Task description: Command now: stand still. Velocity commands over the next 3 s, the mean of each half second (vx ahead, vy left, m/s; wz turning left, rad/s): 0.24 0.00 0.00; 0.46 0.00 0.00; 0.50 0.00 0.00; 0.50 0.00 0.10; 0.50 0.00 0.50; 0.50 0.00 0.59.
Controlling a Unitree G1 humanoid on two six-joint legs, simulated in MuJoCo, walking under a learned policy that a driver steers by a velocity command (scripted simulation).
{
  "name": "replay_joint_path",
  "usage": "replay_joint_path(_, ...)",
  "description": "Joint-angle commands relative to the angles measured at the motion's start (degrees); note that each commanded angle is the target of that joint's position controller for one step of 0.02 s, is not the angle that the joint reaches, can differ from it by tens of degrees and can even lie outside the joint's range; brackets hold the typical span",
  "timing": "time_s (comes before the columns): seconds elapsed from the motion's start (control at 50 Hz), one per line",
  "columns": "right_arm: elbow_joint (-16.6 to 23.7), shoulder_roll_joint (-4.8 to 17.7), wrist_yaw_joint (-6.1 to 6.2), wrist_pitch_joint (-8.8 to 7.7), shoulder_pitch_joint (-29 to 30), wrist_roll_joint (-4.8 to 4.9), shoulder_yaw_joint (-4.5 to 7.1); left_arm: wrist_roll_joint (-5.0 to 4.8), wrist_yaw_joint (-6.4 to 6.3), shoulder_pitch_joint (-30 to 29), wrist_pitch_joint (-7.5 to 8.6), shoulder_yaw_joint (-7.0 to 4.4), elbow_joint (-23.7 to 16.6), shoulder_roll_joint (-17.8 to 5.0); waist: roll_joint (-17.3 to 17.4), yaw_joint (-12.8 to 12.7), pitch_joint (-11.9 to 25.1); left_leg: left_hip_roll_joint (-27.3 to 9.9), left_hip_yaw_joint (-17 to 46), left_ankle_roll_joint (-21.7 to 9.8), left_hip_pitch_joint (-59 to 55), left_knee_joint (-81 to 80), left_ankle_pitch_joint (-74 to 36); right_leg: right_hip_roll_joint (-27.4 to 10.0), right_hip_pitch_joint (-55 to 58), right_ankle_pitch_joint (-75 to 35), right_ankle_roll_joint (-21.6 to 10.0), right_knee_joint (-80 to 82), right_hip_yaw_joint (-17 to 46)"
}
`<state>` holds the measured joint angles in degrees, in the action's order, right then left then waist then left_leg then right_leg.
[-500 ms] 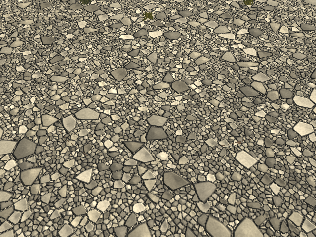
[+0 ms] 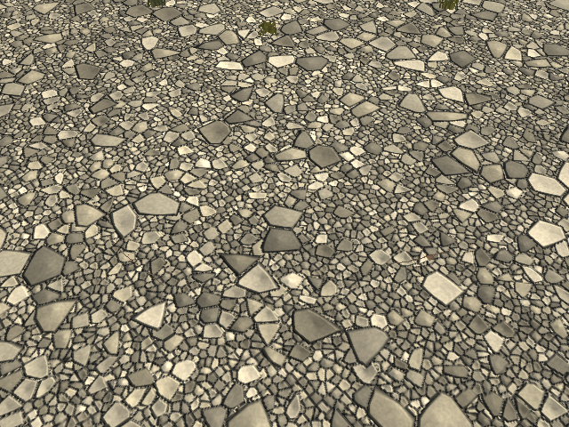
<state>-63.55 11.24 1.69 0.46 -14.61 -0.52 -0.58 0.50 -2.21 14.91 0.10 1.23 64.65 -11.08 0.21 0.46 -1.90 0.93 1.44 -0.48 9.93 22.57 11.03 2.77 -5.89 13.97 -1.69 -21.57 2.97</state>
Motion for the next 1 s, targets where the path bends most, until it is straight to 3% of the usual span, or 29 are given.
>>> replay_joint_path(0.02,0.3,5.1,0.27,-0.32,-2.8,-0.01,0.76,0.00,-0.23,3.1,0.30,-0.75,-0.3,-5.1,-0.3,0.0,-1.7,-5.2,4.8,-1.7,-1.0,-2.9,-5.4,-6.4,-4.3,-7.2,-1.6,4.1,5.2)
replay_joint_path(0.06,-0.1,4.8,0.33,-0.33,-3.0,-0.01,0.72,0.01,-0.27,3.5,0.32,-0.72,0.0,-4.8,-0.3,0.0,-1.8,-5.2,4.7,-1.7,-0.9,-2.8,-5.5,-6.4,-4.3,-7.2,-1.5,4.0,5.1)
replay_joint_path(0.12,0.0,5.3,0.17,0.04,-3.3,-0.32,1.24,0.19,-0.23,5.0,-0.15,-1.62,0.1,-6.4,-1.9,-0.4,-1.9,-1.7,2.6,-2.9,1.4,0.5,13.4,-4.8,-6.1,14.6,-3.6,4.5,5.9)
replay_joint_path(0.16,1.5,4.9,-0.37,0.20,-1.5,-0.96,1.47,0.37,0.06,6.8,-0.63,-2.44,-0.3,-7.4,-3.8,-1.7,-6.8,0.2,1.9,-4.0,9.7,5.0,23.5,-7.1,-8.4,30.0,-6.6,6.7,11.2)
replay_joint_path(0.18,2.5,3.3,-0.69,-0.12,-0.2,-1.23,1.21,0.37,0.08,9.0,-0.58,-2.79,0.1,-7.8,-6.1,-2.7,-8.3,1.1,0.1,-3.9,13.7,9.2,22.0,-10.1,-7.1,33.7,-8.5,9.1,15.9)
replay_joint_path(0.2,3.5,1.7,-1.01,-0.70,0.8,-1.65,0.90,0.44,0.03,10.8,-0.41,-3.35,0.5,-8.5,-8.8,-3.1,-8.9,1.5,-2.9,-3.5,16.5,14.3,16.9,-14.3,-5.1,35.2,-10.6,12.0,21.2)
replay_joint_path(0.24,5.3,2.7,-1.44,-2.14,2.5,-1.78,1.26,0.74,0.24,10.5,0.32,-4.01,0.1,-8.7,-7.9,-2.9,-9.3,-1.2,-3.3,-3.6,18.2,18.7,13.2,-18.0,-4.9,29.5,-12.7,13.9,24.4)
replay_joint_path(0.28,5.9,3.0,-2.08,-3.37,0.6,-1.22,1.64,0.73,0.54,8.3,1.09,-4.50,-0.8,-9.1,-7.3,-0.8,-8.4,-1.7,-3.8,-4.3,13.9,14.0,13.9,-16.7,-6.3,24.2,-11.9,11.7,20.5)
replay_joint_path(0.32,2.6,2.0,-2.00,-4.22,-9.3,-0.24,2.09,0.08,0.78,3.7,1.60,-4.47,-2.4,-7.6,-5.2,4.3,-7.3,1.3,-5.5,-4.8,-5.1,3.0,8.3,-11.2,-17.2,19.3,-8.7,5.2,12.9)
replay_joint_path(0.34,0.7,4.2,-1.50,-4.61,-15.8,-0.51,2.91,0.33,0.96,1.6,2.26,-3.97,-3.8,-5.6,0.7,6.7,-6.1,-3.0,1.9,-5.3,-15.0,-2.1,10.5,-7.0,-24.4,14.9,-6.7,-4.5,7.3)
replay_joint_path(0.36,-0.6,10.6,-1.14,-4.83,-23.6,-0.74,4.65,-0.04,1.58,0.1,3.05,-2.76,-6.3,-1.1,15.6,8.9,-2.6,-16.5,25.6,-9.2,-22.0,-13.2,26.4,1.0,-33.5,13.2,-3.7,-24.0,-3.4)
replay_joint_path(0.38,-1.9,11.1,-1.22,-4.19,-25.1,-0.42,4.92,1.88,1.96,-0.7,3.28,-3.74,-7.3,-5.4,12.4,7.2,-4.5,-22.6,35.0,-11.9,-18.6,-15.2,28.1,-0.2,-37.6,16.9,-3.9,-35.4,-3.3)
replay_joint_path(0.4,0.1,8.1,-1.37,-4.22,-19.2,-0.70,4.14,2.33,2.55,-1.1,3.49,-3.87,-7.0,-5.4,5.0,3.8,-7.9,-21.3,31.2,-12.0,-13.9,-14.7,26.0,-3.5,-38.3,12.0,-4.4,-40.7,-1.3)
replay_joint_path(0.44,2.8,6.1,-1.56,-5.18,-12.4,-0.69,3.49,1.50,3.48,-0.4,4.19,-3.49,-6.4,-3.1,1.9,0.7,-7.8,-16.7,21.0,-10.4,-9.9,-15.9,13.8,-6.4,-35.4,3.1,-3.8,-40.8,-1.1)
replay_joint_path(0.48,2.3,4.2,-1.33,-6.01,-13.1,-0.56,2.70,1.76,4.01,-0.4,3.71,-3.90,-6.3,-3.8,3.0,-0.1,-5.7,-13.4,13.2,-9.2,-11.3,-15.4,-1.3,-6.5,-34.2,-0.6,-2.5,-39.8,-3.2)
replay_joint_path(0.54,0.3,3.4,-1.07,-6.42,-18.1,-0.30,2.03,1.50,4.05,-4.0,2.75,-3.98,-8.1,-3.2,4.3,0.2,-4.1,-11.8,6.6,-8.8,-14.0,-12.7,-22.2,-5.4,-36.3,-2.4,-1.4,-38.5,-6.3)
replay_joint_path(0.64,0.1,3.4,-0.56,-6.47,-18.9,-0.49,1.26,0.71,4.09,-17.4,2.38,-2.65,-13.7,-1.2,5.5,2.0,-7.0,-9.6,1.9,-8.3,-9.5,-13.8,-31.0,-2.9,-31.6,-7.8,-1.1,-21.1,-10.8)
replay_joint_path(0.68,-0.3,4.5,-0.36,-6.63,-19.2,-0.57,1.38,0.40,3.86,-18.8,2.35,-2.51,-14.8,-1.7,6.4,1.9,-6.8,-10.6,1.3,-8.3,-9.7,-13.2,-36.6,-1.5,-26.5,-8.5,-2.5,-15.5,-12.0)
replay_joint_path(0.72,-0.2,5.7,-0.22,-6.94,-17.7,-0.52,1.63,0.33,3.18,-15.1,2.53,-3.18,-14.4,-3.6,6.6,-0.7,-4.3,-11.7,0.2,-7.7,-11.7,-7.9,-50.4,0.4,-19.6,-7.7,-4.9,-13.2,-12.1)
replay_joint_path(0.76,0.2,7.0,-0.05,-6.76,-15.6,-0.53,2.06,0.21,2.38,-2.4,3.28,-4.65,-10.6,-6.2,6.5,-6.2,2.6,-11.9,-0.6,-7.0,-13.6,6.5,-57.9,2.4,-7.5,-6.5,-7.2,-10.5,-10.8)
replay_joint_path(0.78,0.5,7.4,-0.23,-6.54,-14.3,-0.18,2.22,0.60,1.90,5.9,3.72,-5.51,-8.0,-7.5,5.5,-10.1,6.3,-10.5,-1.6,-6.5,-9.0,17.6,-50.8,0.7,3.2,-8.0,-8.4,-6.4,-9.1)
replay_joint_path(0.8,2.0,5.0,-0.65,-6.47,-15.1,-0.06,1.64,2.04,1.40,14.1,3.93,-6.87,-6.5,-12.0,-0.3,-11.8,12.2,-7.3,-3.4,-6.3,1.3,34.6,-29.1,-11.8,15.1,3.0,-10.9,-5.0,5.0)
replay_joint_path(0.82,2.3,-1.5,-1.40,-5.99,-22.4,1.24,1.00,2.76,1.91,13.4,3.60,-7.46,-7.1,-15.0,-11.3,-6.2,16.9,3.8,-3.1,-4.5,20.8,56.6,19.7,-27.4,25.6,5.7,-20.4,2.1,35.8)
replay_joint_path(0.84,3.1,4.8,-1.28,-5.63,-16.3,-0.10,2.47,0.26,2.53,8.1,3.29,-7.22,-7.4,-12.3,-2.7,-6.1,11.7,0.7,2.6,-6.0,25.9,58.8,14.7,-24.2,19.0,16.0,-19.2,7.8,36.9)
replay_joint_path(0.86,5.5,5.4,-1.60,-5.87,-10.3,-0.42,2.90,-0.26,2.67,1.8,3.56,-6.19,-8.7,-8.8,-2.3,-3.8,2.9,-2.1,2.0,-6.3,27.4,55.7,8.5,-22.5,9.7,15.6,-17.1,10.1,27.6)
replay_joint_path(0.88,5.9,4.7,-1.74,-6.06,-8.0,-0.58,3.00,0.07,2.89,-0.6,4.22,-5.41,-8.7,-5.7,0.4,-2.3,-0.9,-3.8,1.8,-6.2,25.0,52.6,5.5,-20.1,2.7,7.8,-15.4,12.0,21.8)
replay_joint_path(0.92,5.5,2.4,-2.23,-4.79,-9.4,-1.55,2.94,0.33,2.38,0.5,5.30,-4.18,-7.1,-2.3,-0.3,1.2,-1.8,-5.7,1.7,-5.0,18.7,47.6,4.4,-15.8,-4.6,-3.5,-12.3,13.1,12.4)
replay_joint_path(0.96,5.9,1.0,-2.73,-3.73,-9.1,-1.72,2.94,0.28,2.06,3.9,6.26,-4.04,-5.6,-3.0,-1.2,2.1,-1.9,-6.1,0.4,-3.9,18.3,44.4,4.2,-14.4,-5.6,-10.8,-11.9,13.6,8.1)
replay_joint_path(1.0,7.7,1.7,-3.04,-2.95,-4.7,-1.84,3.15,0.23,1.95,6.3,6.58,-4.21,-4.9,-4.9,-1.9,2.0,-3.1,-6.9,-1.1,-2.9,22.1,40.7,1.2,-13.5,-5.2,-13.3,-11.6,14.8,5.1)
